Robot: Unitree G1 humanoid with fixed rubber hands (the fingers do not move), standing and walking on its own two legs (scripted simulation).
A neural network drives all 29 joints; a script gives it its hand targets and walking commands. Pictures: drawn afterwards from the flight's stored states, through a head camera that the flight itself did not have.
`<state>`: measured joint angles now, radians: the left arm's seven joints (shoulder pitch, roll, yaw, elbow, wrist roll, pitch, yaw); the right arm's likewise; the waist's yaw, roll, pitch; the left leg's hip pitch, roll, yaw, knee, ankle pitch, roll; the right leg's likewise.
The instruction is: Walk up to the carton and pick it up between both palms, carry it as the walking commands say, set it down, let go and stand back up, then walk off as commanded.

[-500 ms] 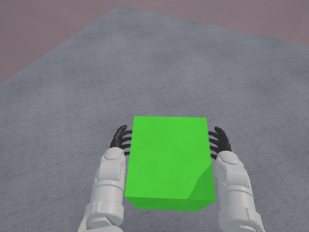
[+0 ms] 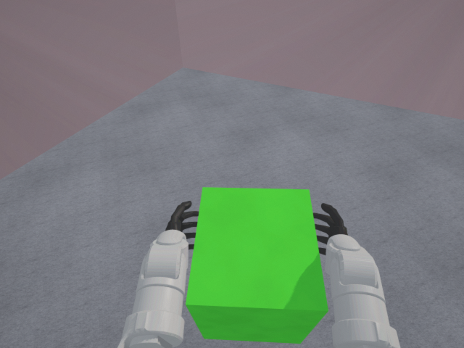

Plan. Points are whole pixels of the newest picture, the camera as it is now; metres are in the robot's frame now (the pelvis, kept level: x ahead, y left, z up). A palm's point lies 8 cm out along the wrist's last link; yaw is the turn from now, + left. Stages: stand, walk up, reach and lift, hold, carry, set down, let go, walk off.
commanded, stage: reach and lift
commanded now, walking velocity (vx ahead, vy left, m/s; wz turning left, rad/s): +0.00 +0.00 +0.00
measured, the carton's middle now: (253, 268) +0.30 -0.02 -0.03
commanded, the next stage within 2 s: hold in 1.26 s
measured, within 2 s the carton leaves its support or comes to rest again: neither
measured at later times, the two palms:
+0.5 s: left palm (162, 246) +0.30 +0.14 +0.05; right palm (323, 240) +0.30 -0.14 +0.05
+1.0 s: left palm (164, 247) +0.29 +0.14 +0.05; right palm (326, 247) +0.29 -0.15 +0.05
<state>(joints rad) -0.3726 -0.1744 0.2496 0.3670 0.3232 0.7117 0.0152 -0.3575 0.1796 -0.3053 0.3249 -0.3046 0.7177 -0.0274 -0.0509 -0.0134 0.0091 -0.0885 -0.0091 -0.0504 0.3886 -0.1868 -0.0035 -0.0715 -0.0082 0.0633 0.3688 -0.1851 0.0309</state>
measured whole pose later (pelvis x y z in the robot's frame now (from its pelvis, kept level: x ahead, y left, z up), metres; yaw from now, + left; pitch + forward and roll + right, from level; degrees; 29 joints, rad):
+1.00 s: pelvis +0.00 +0.00 +0.00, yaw +0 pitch -7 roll +0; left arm -0.31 -0.17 0.21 0.29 0.30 0.76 0.03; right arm -0.30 0.16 -0.22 0.30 -0.29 0.75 -0.04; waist 0.01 0.00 0.01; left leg -0.07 0.00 -0.05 0.38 -0.19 -0.01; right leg -0.05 0.00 0.06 0.37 -0.19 0.02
